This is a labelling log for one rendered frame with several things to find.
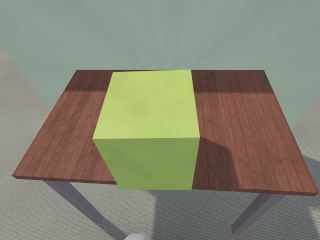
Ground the table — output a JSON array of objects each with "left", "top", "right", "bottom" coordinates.
[{"left": 12, "top": 70, "right": 319, "bottom": 235}]

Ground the carton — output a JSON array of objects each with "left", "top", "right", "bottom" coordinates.
[{"left": 92, "top": 69, "right": 200, "bottom": 190}]

